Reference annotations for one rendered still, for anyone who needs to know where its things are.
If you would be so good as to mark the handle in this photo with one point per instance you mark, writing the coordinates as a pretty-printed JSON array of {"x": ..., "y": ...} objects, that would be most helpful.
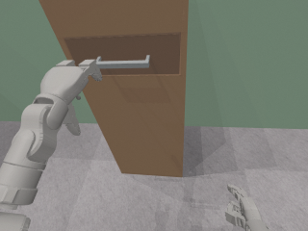
[{"x": 123, "y": 64}]

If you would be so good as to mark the cabinet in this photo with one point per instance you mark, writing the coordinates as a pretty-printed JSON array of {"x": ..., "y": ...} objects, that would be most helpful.
[{"x": 141, "y": 116}]

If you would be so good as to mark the robot right hand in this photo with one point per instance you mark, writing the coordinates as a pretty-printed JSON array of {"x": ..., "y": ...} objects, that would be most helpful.
[{"x": 239, "y": 214}]

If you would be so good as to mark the robot left hand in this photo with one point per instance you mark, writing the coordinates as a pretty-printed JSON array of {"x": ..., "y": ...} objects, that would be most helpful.
[{"x": 66, "y": 81}]

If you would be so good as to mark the right robot forearm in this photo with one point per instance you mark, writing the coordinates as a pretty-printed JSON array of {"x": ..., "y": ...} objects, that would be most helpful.
[{"x": 256, "y": 225}]

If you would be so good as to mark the drawer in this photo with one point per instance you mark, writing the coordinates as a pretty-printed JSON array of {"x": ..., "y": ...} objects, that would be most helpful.
[{"x": 163, "y": 49}]

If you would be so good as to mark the left robot upper arm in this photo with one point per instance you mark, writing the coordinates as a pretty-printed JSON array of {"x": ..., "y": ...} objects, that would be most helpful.
[{"x": 14, "y": 222}]

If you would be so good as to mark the left robot forearm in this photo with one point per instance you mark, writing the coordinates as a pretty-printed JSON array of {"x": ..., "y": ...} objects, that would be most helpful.
[{"x": 31, "y": 147}]

